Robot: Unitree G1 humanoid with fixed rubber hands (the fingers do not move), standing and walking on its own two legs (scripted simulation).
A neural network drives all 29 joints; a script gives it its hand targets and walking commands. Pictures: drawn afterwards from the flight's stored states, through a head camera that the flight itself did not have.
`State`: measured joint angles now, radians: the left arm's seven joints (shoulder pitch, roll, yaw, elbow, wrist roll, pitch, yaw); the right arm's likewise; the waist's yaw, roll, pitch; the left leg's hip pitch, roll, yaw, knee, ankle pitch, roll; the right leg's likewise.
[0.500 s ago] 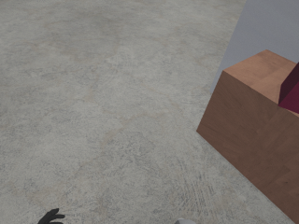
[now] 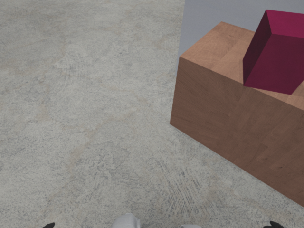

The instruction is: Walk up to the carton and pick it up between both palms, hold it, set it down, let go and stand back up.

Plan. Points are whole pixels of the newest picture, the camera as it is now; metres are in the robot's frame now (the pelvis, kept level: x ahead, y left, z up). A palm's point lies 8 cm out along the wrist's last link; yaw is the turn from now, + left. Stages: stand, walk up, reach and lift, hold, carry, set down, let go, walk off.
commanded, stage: walk up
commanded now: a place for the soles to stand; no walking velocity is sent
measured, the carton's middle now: (278, 53) +0.79 -0.49 +0.02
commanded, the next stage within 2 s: none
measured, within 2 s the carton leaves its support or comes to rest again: neither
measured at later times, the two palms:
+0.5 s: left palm (103, 151) +0.34 +0.20 -0.07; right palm out of the picture +0.11 -0.43 -0.08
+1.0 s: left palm (143, 113) +0.52 +0.08 -0.09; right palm out of the picture +0.12 -0.48 -0.09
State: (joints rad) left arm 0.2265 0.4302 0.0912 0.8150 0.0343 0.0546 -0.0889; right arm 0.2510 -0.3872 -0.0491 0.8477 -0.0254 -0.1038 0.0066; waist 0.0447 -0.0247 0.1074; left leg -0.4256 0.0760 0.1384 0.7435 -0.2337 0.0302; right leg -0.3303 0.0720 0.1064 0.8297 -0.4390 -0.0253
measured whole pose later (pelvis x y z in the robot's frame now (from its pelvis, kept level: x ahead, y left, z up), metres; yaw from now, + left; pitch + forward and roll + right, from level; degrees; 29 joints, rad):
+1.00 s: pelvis +0.26 -0.16 -0.01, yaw -31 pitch -3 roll -1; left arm 0.24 0.45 0.09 0.86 0.02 -0.07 -0.03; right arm 0.32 -0.49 -0.07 0.84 -0.01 -0.03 0.02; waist -0.03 0.01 0.07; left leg -0.39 0.21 0.09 1.03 -0.50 0.00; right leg -0.44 0.00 -0.08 0.83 -0.32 -0.04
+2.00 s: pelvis +0.31 -0.17 +0.02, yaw -40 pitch -2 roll +1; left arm 0.07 0.37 0.01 1.12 0.01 -0.04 0.01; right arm 0.09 -0.40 -0.04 1.09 -0.01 0.01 0.03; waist -0.02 0.01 0.06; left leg -0.28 0.12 0.23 0.62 -0.29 0.00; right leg -0.32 0.03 0.07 0.67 -0.31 -0.02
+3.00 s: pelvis +0.46 -0.26 -0.01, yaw -36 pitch -3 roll +0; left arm -0.07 0.35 0.04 0.86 0.03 0.04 0.01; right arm 0.18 -0.40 -0.05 0.96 0.00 0.00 -0.04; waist -0.02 -0.01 0.20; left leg -0.37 0.05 0.03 0.86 -0.44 0.01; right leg -0.48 -0.05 -0.17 0.78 -0.25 -0.08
